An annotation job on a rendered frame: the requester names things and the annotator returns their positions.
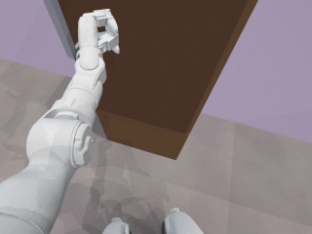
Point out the cupboard door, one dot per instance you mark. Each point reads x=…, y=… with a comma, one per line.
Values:
x=168, y=53

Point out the left robot thigh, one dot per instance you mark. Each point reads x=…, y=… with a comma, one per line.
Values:
x=118, y=227

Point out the robot left forearm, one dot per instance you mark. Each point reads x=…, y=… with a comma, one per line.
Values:
x=81, y=97

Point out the robot left hand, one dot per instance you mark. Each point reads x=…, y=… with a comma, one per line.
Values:
x=88, y=35

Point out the robot left upper arm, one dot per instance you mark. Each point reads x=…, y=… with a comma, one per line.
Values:
x=30, y=201

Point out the robot right shin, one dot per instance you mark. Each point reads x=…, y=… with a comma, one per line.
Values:
x=175, y=210

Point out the handle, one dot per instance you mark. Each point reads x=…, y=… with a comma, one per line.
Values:
x=61, y=27

